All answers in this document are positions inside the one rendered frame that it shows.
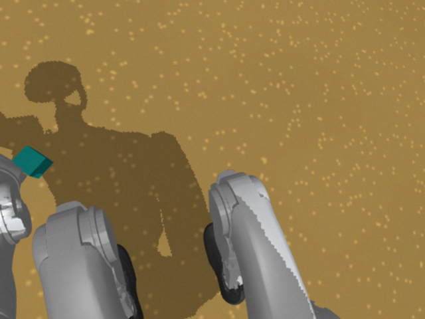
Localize right robot foot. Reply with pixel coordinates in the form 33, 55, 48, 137
203, 223, 245, 305

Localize right robot hand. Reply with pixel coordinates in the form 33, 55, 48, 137
310, 300, 340, 319

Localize left robot foot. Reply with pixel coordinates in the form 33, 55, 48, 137
117, 244, 143, 319

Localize left robot arm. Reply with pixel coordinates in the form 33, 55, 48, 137
0, 154, 32, 319

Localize cube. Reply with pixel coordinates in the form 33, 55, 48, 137
12, 146, 54, 179

